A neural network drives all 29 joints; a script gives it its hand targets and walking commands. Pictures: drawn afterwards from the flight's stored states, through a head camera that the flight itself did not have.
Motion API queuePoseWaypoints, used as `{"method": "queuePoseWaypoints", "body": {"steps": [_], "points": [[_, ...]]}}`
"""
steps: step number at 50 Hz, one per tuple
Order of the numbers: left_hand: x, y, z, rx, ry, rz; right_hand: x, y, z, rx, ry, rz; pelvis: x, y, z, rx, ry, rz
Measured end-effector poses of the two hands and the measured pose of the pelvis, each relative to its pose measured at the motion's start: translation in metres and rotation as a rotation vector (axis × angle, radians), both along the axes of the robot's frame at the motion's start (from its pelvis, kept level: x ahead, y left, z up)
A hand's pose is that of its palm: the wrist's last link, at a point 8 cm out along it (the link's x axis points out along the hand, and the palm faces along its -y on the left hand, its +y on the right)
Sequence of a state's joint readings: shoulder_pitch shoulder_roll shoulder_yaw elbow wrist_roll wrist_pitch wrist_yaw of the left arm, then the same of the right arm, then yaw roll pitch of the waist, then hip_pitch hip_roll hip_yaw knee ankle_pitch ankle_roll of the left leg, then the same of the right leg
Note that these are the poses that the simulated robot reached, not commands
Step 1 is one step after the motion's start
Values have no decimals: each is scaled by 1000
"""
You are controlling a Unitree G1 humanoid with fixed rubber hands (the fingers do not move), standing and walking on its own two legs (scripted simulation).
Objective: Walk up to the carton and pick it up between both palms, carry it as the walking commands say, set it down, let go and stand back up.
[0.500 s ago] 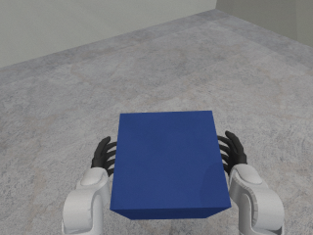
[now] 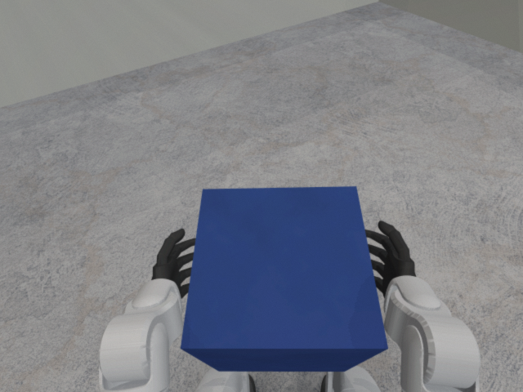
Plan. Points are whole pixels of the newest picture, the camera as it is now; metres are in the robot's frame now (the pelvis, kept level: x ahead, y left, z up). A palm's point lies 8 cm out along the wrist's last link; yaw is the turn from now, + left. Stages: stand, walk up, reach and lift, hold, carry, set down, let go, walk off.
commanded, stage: carry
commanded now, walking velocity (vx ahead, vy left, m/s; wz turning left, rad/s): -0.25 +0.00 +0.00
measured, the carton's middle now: (280, 288) +0.26 +0.01 +0.03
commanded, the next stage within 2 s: none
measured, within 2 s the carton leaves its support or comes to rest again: neither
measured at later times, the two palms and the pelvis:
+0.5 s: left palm out of the picture +0.07 +0.08 +0.09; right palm out of the picture +0.02 -0.21 +0.10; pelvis -0.18 -0.03 +0.02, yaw -7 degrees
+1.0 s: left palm out of the picture -0.15 +0.06 +0.11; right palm out of the picture -0.16 -0.24 +0.13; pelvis -0.39 -0.08 +0.03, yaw -4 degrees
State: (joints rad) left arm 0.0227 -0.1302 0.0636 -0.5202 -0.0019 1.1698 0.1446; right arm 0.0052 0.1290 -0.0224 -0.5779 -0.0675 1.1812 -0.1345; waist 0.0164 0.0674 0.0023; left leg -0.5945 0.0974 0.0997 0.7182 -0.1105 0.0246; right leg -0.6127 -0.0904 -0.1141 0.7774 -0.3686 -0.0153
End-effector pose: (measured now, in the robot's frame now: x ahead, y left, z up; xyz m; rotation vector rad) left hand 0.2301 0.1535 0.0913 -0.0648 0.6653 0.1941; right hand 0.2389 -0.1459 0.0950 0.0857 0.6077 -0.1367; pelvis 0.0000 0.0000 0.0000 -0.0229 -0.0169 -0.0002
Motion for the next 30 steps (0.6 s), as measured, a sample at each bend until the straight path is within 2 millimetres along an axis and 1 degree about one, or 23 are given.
{"method": "queuePoseWaypoints", "body": {"steps": [4, 6, 9, 11, 13, 15, 16, 18, 20, 22, 26, 28, 30], "points": [[-32, -1, -5, 27, 4, 39, -21, -1, -13, 23, 4, 42, -23, -9, -10, -1, -37, 24], [-50, -3, -8, 36, -13, 62, -31, -2, -18, 31, -12, 67, -37, -15, -19, 20, -56, 30], [-74, -9, -22, 28, -28, 61, -50, -8, -23, 25, -31, 67, -60, -19, -32, 76, -78, -11], [-88, -16, -30, 15, -9, 23, -72, -15, -24, 15, -11, 30, -76, -17, -32, 71, -79, -48], [-99, -24, -35, 11, 8, -39, -100, -24, -27, 10, 6, -31, -94, -13, -33, 27, -57, -83], [-107, -33, -40, 2, -18, -98, -129, -32, -32, 5, -20, -94, -113, -11, -44, -35, -31, -80], [-113, -37, -43, -17, -16, -115, -144, -37, -34, -14, -15, -112, -122, -12, -44, -28, -38, -79], [-128, -48, -47, -43, 30, -142, -174, -46, -37, -38, 34, -147, -135, -16, -34, 13, -46, -104], [-139, -57, -35, -37, 26, -162, -193, -53, -30, -21, 47, -166, -146, -19, -20, 29, -28, -133], [-148, -64, -21, -19, 38, -183, -207, -59, -17, -13, 59, -185, -160, -22, -5, 19, -1, -133], [-169, -71, 7, -7, 34, -181, -224, -68, 11, -14, 54, -175, -191, -31, 22, -7, 73, -117], [-183, -74, 19, 1, 18, -162, -232, -71, 22, -8, 38, -156, -209, -37, 31, -12, 103, -120], [-199, -78, 28, 9, -3, -140, -241, -76, 28, -1, 17, -134, -227, -45, 36, -12, 123, -120]]}}
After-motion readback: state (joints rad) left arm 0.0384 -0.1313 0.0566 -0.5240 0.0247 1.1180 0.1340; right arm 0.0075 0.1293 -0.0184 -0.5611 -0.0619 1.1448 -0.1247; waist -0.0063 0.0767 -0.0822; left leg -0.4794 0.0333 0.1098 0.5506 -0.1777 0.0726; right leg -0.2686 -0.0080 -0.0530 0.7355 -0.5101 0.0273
